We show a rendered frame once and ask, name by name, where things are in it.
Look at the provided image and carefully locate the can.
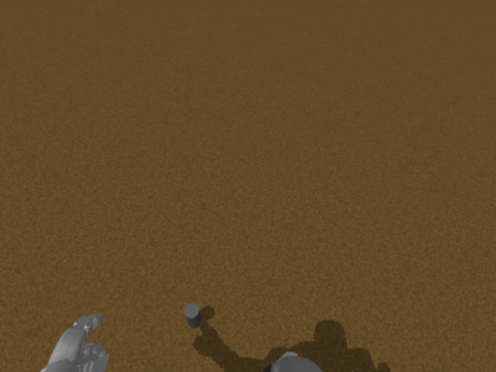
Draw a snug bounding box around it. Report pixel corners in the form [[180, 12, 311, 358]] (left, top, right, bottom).
[[184, 303, 202, 329]]

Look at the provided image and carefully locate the left robot hand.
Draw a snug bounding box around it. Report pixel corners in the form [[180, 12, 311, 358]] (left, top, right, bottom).
[[47, 313, 109, 372]]

